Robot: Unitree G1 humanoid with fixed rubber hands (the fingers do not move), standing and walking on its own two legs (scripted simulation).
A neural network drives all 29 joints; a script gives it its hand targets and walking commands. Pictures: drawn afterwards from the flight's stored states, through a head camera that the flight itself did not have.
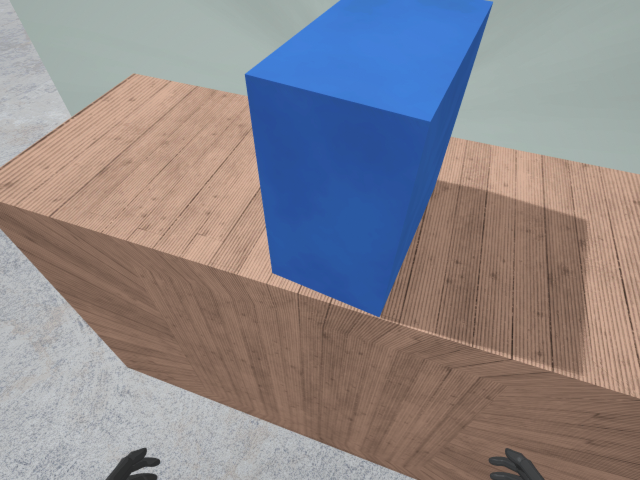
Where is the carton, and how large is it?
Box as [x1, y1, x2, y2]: [245, 0, 492, 316]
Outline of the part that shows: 492,1 340,0 245,73 268,245 273,273 379,316 434,187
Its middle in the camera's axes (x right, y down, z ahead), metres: +0.07 -0.12 +0.52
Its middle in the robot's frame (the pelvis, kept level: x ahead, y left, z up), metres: +0.51 -0.05 +0.16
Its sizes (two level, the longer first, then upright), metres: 0.293 0.167 0.300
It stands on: a pedestal, 0.77 m high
